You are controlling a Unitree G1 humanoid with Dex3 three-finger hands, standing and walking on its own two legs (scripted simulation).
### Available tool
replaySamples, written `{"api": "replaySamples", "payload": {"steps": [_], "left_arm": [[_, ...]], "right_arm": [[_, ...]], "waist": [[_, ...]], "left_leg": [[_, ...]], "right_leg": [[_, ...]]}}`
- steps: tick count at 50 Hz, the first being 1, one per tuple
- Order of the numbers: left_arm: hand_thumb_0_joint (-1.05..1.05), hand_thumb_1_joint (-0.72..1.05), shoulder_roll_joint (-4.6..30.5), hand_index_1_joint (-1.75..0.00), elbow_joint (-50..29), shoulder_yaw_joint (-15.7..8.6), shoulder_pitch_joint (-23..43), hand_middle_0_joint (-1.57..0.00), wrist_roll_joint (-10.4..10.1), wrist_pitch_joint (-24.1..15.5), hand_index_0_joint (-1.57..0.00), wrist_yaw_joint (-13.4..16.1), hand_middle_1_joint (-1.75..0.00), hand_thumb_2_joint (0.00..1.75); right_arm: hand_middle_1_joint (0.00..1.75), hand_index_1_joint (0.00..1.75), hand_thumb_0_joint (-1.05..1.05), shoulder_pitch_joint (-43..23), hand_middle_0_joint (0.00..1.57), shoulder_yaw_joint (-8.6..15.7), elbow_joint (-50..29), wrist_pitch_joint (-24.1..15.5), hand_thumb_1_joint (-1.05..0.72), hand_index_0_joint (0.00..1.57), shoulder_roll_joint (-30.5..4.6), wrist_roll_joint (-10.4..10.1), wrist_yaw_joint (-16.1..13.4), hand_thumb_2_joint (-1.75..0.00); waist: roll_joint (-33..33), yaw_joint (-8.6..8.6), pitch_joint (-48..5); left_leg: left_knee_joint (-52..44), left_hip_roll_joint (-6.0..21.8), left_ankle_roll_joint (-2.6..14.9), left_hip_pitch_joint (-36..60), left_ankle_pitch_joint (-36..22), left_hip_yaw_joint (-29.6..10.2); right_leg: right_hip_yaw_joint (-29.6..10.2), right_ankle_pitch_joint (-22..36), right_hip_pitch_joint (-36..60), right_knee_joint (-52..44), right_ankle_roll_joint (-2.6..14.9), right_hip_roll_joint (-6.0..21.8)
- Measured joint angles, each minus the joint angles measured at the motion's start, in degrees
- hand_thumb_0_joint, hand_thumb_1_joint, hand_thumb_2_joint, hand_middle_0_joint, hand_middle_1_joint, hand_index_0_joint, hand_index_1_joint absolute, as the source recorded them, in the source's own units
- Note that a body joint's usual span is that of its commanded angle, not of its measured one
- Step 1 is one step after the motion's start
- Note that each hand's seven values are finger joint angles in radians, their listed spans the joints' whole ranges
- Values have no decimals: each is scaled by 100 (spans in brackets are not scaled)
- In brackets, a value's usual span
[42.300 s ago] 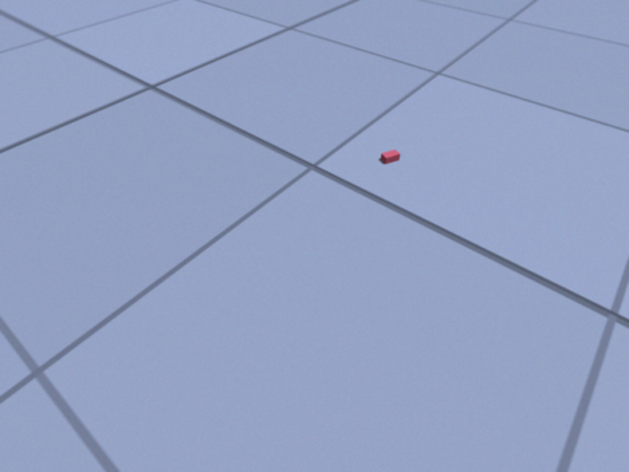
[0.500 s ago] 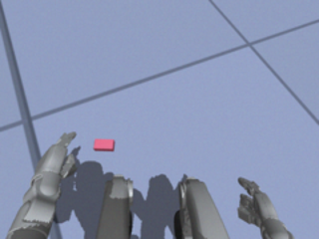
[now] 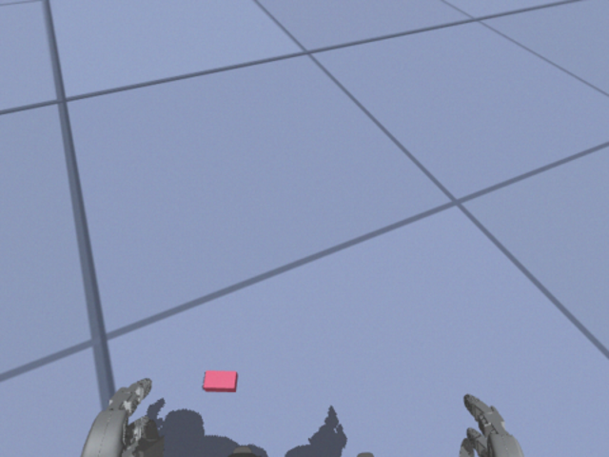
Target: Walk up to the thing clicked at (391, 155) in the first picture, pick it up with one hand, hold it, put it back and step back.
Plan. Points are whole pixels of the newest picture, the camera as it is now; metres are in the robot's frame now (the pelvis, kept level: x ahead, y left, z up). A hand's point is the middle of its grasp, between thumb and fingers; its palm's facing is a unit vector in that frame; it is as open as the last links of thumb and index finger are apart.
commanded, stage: home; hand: left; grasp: from above
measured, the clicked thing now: (221, 381) +0.46 +0.21 -0.67
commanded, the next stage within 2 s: none
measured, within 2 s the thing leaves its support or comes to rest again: neither
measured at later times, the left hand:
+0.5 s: hand out of the picture +0.17 +0.18 -0.02, palm faces +0.07 -0.98 -0.18, open 7.4 cm
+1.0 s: hand out of the picture +0.17 +0.18 -0.02, palm faces +0.06 -0.98 -0.19, open 7.4 cm
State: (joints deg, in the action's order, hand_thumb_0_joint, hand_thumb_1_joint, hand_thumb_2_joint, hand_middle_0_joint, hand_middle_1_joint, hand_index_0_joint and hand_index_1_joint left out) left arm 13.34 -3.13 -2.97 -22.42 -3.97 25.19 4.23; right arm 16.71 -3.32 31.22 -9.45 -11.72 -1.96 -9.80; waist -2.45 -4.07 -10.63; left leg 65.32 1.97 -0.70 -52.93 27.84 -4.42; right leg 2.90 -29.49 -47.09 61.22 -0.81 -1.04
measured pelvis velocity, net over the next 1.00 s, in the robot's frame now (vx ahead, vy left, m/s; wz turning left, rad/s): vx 0.01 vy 0.00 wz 0.01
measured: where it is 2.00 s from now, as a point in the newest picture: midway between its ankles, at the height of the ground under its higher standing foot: outside the picture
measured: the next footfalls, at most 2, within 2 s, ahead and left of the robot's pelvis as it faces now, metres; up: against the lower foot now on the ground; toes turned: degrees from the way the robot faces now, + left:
none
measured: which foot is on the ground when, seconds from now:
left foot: down 0.00-1.00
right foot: down 0.00-1.00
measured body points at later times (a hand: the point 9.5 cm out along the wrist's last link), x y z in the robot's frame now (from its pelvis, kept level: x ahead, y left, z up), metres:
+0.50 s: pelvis +0.01 +0.00 +0.02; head +0.03 +0.01 +0.47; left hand +0.16 +0.23 -0.01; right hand +0.19 -0.24 -0.03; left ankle +0.04 +0.12 -0.66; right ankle +0.00 -0.14 -0.66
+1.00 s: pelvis +0.01 +0.00 +0.02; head +0.02 +0.00 +0.47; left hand +0.16 +0.23 +0.00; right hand +0.17 -0.25 -0.04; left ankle +0.04 +0.12 -0.66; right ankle +0.00 -0.14 -0.66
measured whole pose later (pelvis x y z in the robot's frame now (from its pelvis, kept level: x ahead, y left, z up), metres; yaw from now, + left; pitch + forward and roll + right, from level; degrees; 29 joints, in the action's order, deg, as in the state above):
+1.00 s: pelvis +0.01 +0.00 +0.02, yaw +1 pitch +9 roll -3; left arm 12.9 -7.6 -1.7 -28.9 -3.1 25.6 0.8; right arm 17.1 -2.1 31.6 -14.5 -12.7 -0.1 -10.7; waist -2.4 -2.2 -9.5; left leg 57.5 1.5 -0.8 -41.3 25.8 -3.7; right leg 2.4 -27.7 -35.9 54.1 -0.7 -0.5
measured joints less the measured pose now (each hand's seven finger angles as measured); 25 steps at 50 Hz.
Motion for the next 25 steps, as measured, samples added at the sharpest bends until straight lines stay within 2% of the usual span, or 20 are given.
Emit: {"api": "replaySamples", "payload": {"steps": [9, 18, 25], "left_arm": [[1, 90, -79, -30, -591, 90, -738, -20, -2, 115, -20, -174, -30, 90], [1, 90, -85, -30, -437, 109, -677, -20, 70, 125, -20, -333, -30, 90], [1, 90, -73, -30, -424, 121, -642, -20, 91, 76, -20, -352, -30, 90]], "right_arm": [[29, 30, 2, 112, 20, 105, -126, -220, -91, 20, -79, 85, -118, -90], [29, 30, 2, -88, 20, 98, -140, -427, -90, 20, -93, 164, -84, -90], [30, 30, 2, -104, 21, 79, -77, -480, -90, 20, -76, 195, -57, -90]], "waist": [[-70, 78, -83], [-3, 195, 21], [17, 214, 112]], "left_leg": [[-696, -27, 25, 942, -122, 51], [-780, -71, 16, 1142, -156, 35], [-777, -71, 0, 1166, -172, 22]], "right_leg": [[-30, 149, 951, -733, -19, 38], [-9, 142, 1145, -771, -15, 81], [2, 145, 1164, -749, -1, 79]]}}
